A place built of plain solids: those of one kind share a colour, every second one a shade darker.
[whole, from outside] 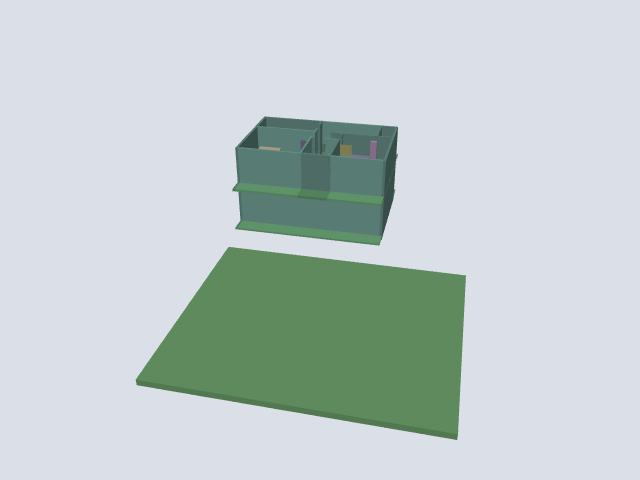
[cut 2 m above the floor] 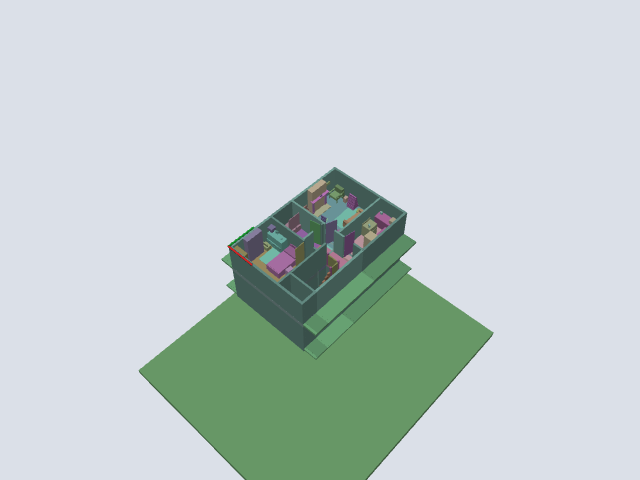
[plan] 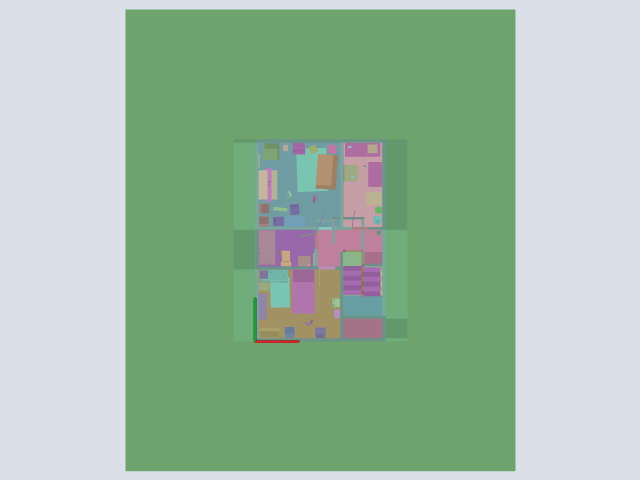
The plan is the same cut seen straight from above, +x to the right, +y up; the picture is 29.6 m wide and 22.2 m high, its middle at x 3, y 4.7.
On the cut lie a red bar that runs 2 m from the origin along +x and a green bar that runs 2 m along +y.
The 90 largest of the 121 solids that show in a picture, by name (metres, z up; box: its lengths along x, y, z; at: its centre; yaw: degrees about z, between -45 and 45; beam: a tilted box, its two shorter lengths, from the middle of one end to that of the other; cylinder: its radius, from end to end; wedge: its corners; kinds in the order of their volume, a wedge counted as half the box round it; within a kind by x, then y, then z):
{
 "under_1": {"box": [18.04, 21.36, 0.5], "at": [3.02, 4.68, -10.01]},
 "wall_1": {"box": [0.16, 3.18, 2.34], "at": [0.08, 1.75, 3.92]},
 "wall_2": {"box": [0.16, 1.7, 2.34], "at": [0.08, 4.32, 3.92]},
 "wall_3": {"box": [0.16, 9.04, 2.75], "at": [0.08, 4.68, 1.07]},
 "wall_4": {"box": [0.16, 3.9, 2.34], "at": [0.08, 7.25, 3.92]},
 "wall_5": {"box": [2.94, 0.13, 2.34], "at": [1.47, 3.4, 3.92]},
 "wall_6": {"box": [2.94, 0.13, 2.34], "at": [1.47, 5.24, 3.92]},
 "wall_7": {"box": [0.13, 0.81, 2.34], "at": [2.81, 3.88, 3.92]},
 "wall_8": {"box": [0.13, 0.15, 2.34], "at": [2.81, 5.09, 3.92]},
 "wall_9": {"box": [6.04, 0.16, 5.39], "at": [3.02, 0.08, 2.4]},
 "wall_10": {"box": [6.04, 0.16, 5.39], "at": [3.02, 9.28, 2.4]},
 "wall_11": {"box": [0.13, 0.92, 2.75], "at": [3.62, 3.93, 1.07]},
 "wall_12": {"box": [0.13, 0.9, 2.34], "at": [4.0, 0.61, 3.92]},
 "wall_13": {"box": [0.13, 2.15, 5.39], "at": [4.0, 2.27, 2.4]},
 "wall_14": {"box": [0.13, 0.68, 2.34], "at": [4.0, 3.81, 3.92]},
 "wall_15": {"box": [0.13, 3.9, 2.34], "at": [4.0, 7.25, 3.92]},
 "wall_16": {"box": [0.76, 0.13, 2.34], "at": [4.09, 5.24, 3.92]},
 "wall_17": {"box": [2.1, 0.13, 5.39], "at": [4.99, 1.12, 2.4]},
 "wall_18": {"box": [0.8, 0.13, 2.34], "at": [5.64, 5.24, 3.92]},
 "wall_19": {"box": [0.16, 0.9, 5.39], "at": [5.96, 0.61, 2.4]},
 "wall_20": {"box": [0.16, 2.28, 2.75], "at": [5.96, 2.33, 1.07]},
 "wall_21": {"box": [0.16, 3.98, 2.34], "at": [5.96, 3.18, 3.92]},
 "wall_22": {"box": [0.16, 5.6, 2.75], "at": [5.96, 6.4, 1.07]},
 "wall_23": {"box": [0.16, 3.9, 2.34], "at": [5.96, 7.25, 3.92]},
 "stair_1": {"box": [0.85, 0.25, 1.48], "at": [4.5, 2.25, 0.44]},
 "stair_2": {"box": [0.85, 0.48, 1.28], "at": [4.5, 2.37, 0.34]},
 "stair_3": {"box": [0.85, 0.7, 1.09], "at": [4.5, 2.48, 0.24]},
 "stair_4": {"box": [0.85, 0.92, 0.89], "at": [4.5, 2.59, 0.14]},
 "stair_5": {"box": [0.85, 1.15, 0.69], "at": [4.5, 2.7, 0.05]},
 "stair_6": {"box": [0.85, 1.37, 0.5], "at": [4.5, 2.81, -0.05]},
 "stair_7": {"box": [0.85, 1.37, 1.87], "at": [5.46, 2.78, 0.64]},
 "stair_8": {"box": [0.85, 1.15, 2.07], "at": [5.46, 2.9, 0.73]},
 "stair_9": {"box": [0.85, 0.92, 2.26], "at": [5.46, 3.01, 0.83]},
 "stair_10": {"box": [0.85, 0.7, 2.46], "at": [5.46, 3.12, 0.93]},
 "stair_11": {"box": [0.85, 0.48, 2.66], "at": [5.46, 3.23, 1.03]},
 "stair_12": {"box": [0.85, 0.25, 2.85], "at": [5.46, 3.34, 1.13]},
 "upper_floor_next_1": {"box": [1.0, 3.18, 0.16], "at": [-0.5, 1.75, 2.67]},
 "upper_floor_next_2": {"box": [1.0, 1.7, 0.16], "at": [-0.5, 4.32, 2.67]},
 "upper_floor_next_3": {"box": [1.0, 9.04, 0.12], "at": [-0.5, 4.68, -0.06]},
 "upper_floor_next_4": {"box": [1.0, 3.9, 0.16], "at": [-0.5, 7.25, 2.67]},
 "upper_floor_next_5": {"box": [1.0, 0.9, 0.12], "at": [6.54, 0.61, -0.06]},
 "upper_floor_next_6": {"box": [1.0, 0.9, 0.16], "at": [6.54, 0.61, 2.67]},
 "upper_floor_next_7": {"box": [1.0, 2.28, 0.12], "at": [6.54, 2.33, -0.06]},
 "upper_floor_next_8": {"box": [1.0, 3.98, 0.16], "at": [6.54, 3.18, 2.67]},
 "upper_floor_next_9": {"box": [1.0, 5.6, 0.12], "at": [6.54, 6.4, -0.06]},
 "upper_floor_next_10": {"box": [1.0, 3.9, 0.16], "at": [6.54, 7.25, 2.67]},
 "stair_landing_1": {"box": [1.81, 0.94, 1.67], "at": [4.97, 1.66, 0.54]},
 "upper_floor_living_1": {"box": [3.78, 3.9, 0.16], "at": [2.05, 7.25, 2.67]},
 "upper_floor_bedroom_1": {"box": [3.78, 3.18, 0.16], "at": [2.05, 1.75, 2.67]},
 "fixture_breast_living_1": {"box": [0.42, 1.36, 2.39], "at": [0.37, 7.25, 3.9]},
 "floor_lobby_1": {"box": [1.23, 2.17, 0.5], "at": [4.3, 4.55, -0.25]},
 "upper_floor_kitchen_1": {"box": [1.81, 3.9, 0.16], "at": [4.97, 7.25, 2.67]},
 "fixture_breast_bedroom_1": {"box": [0.38, 1.21, 2.39], "at": [0.35, 1.61, 3.9]},
 "child_bed_1": {"box": [1.06, 2.06, 0.4], "at": [2.24, 2.33, 3.13]},
 "child_bed_2": {"box": [0.96, 0.55, 0.2], "at": [2.24, 3.04, 3.33]},
 "counter_run_1": {"box": [1.63, 0.61, 0.78], "at": [4.97, 8.88, 3.24]},
 "fridge_flat_1": {"box": [0.73, 0.6, 1.66], "at": [5.5, 6.62, 3.58]},
 "upper_floor_landing_1": {"box": [1.06, 0.68, 0.16], "at": [3.41, 3.81, 2.67]},
 "upper_floor_landing_2": {"box": [3.0, 1.02, 0.16], "at": [4.38, 4.66, 2.67]},
 "upper_floor_landing_3": {"box": [0.96, 0.68, 0.16], "at": [5.4, 3.81, 2.67]},
 "upper_floor_bath_1": {"box": [2.59, 1.7, 0.16], "at": [1.46, 4.32, 2.67]},
 "tall_cupboard_1": {"box": [0.92, 0.3, 0.99], "at": [0.66, 0.34, 4.13]},
 "tall_cupboard_2": {"box": [0.96, 0.47, 0.89], "at": [0.66, 0.41, 3.19]},
 "chest_drawers_1": {"box": [1.28, 0.5, 1.04], "at": [0.88, 3.08, 3.27]},
 "sofa_1": {"box": [0.93, 1.6, 0.34], "at": [3.31, 7.85, 3.03], "yaw": -4.2},
 "sofa_2": {"box": [0.23, 1.6, 0.39], "at": [3.67, 7.82, 3.39], "yaw": -4.2},
 "bathtub_1": {"box": [0.76, 1.6, 0.42], "at": [0.55, 4.35, 2.96]},
 "range_flat_1": {"box": [0.65, 0.76, 0.94], "at": [4.4, 7.8, 3.22]},
 "wall_band_1": {"box": [6.04, 0.16, 0.31], "at": [3.02, 0.08, 2.59]},
 "wall_band_2": {"box": [1.49, 0.1, 0.31], "at": [4.3, 5.72, 2.59]},
 "wall_band_3": {"box": [0.13, 2.04, 0.31], "at": [4.99, 4.62, 2.59]},
 "rug_1": {"box": [0.9, 1.4, 0.08], "at": [1.15, 2.27, 2.72], "yaw": 1.5},
 "rug_2": {"box": [1.4, 2.0, 0.08], "at": [2.63, 7.94, 2.72], "yaw": 2.3},
 "upper_floor_tank_1": {"box": [1.81, 0.9, 0.16], "at": [4.97, 0.61, 2.67]},
 "billy_1": {"box": [0.28, 0.42, 2.02], "at": [3.79, 1.28, 3.76]},
 "armchair_frame_1": {"box": [0.62, 0.26, 0.41], "at": [0.74, 9.04, 3.36]},
 "armchair_frame_2": {"box": [0.63, 0.74, 0.18], "at": [0.75, 8.76, 3.07]},
 "stair_guard_1": {"box": [0.85, 0.08, 0.95], "at": [4.5, 4.19, 3.22]},
 "stair_guard_2": {"box": [0.08, 0.68, 0.95], "at": [4.96, 3.81, 3.22]},
 "hamper_1": {"box": [0.33, 0.4, 0.63], "at": [3.75, 1.8, 3.06]},
 "kitchen_bin_1": {"box": [0.31, 0.31, 0.65], "at": [5.71, 6.08, 3.07]},
 "small_desk_1": {"box": [0.9, 0.5, 0.13], "at": [1.83, 5.56, 3.43]},
 "fixture_hearth_living_1": {"box": [0.45, 1.36, 0.1], "at": [0.8, 7.25, 2.75]},
 "pedestal_basin_1": {"box": [0.58, 0.47, 0.2], "at": [2.27, 3.72, 3.5]},
 "recycling_tote_1": {"box": [0.5, 0.37, 0.29], "at": [0.42, 2.53, 2.89]},
 "leaf_bedroom_door_1": {"box": [0.035, 0.77, 1.95], "at": [2.97, 2.96, 3.72], "yaw": 2.0},
 "leaf_kitchen_door_1": {"box": [0.035, 0.77, 1.95], "at": [4.55, 5.68, 3.72], "yaw": -9.0},
 "leaf_living_door_1": {"box": [0.035, 0.77, 1.95], "at": [3.08, 5.66, 3.72], "yaw": -19.0},
 "microwave_1": {"box": [0.47, 0.4, 0.28], "at": [5.43, 8.92, 3.8], "yaw": 1.2},
 "leaf_bath_door_1": {"box": [0.74, 0.035, 1.95], "at": [2.39, 4.93, 3.72], "yaw": 12.0}
}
